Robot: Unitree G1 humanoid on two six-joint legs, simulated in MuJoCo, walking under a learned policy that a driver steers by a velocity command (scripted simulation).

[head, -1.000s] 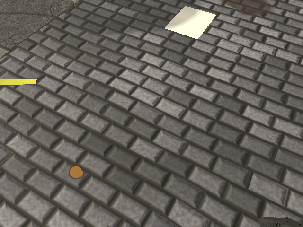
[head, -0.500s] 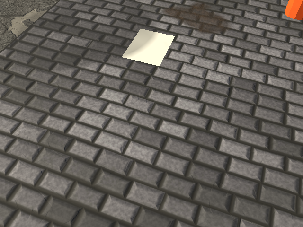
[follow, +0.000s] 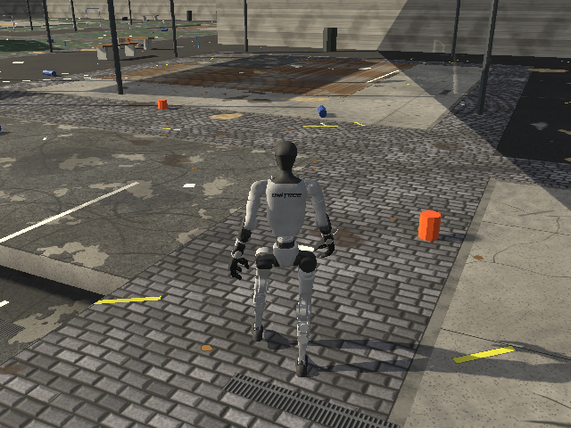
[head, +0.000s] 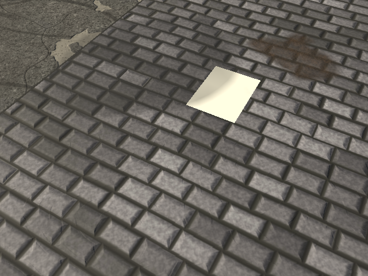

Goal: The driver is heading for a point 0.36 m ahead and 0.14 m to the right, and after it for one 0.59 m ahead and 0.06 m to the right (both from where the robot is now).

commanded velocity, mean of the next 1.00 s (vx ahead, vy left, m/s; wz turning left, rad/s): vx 0.30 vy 0.00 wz -0.38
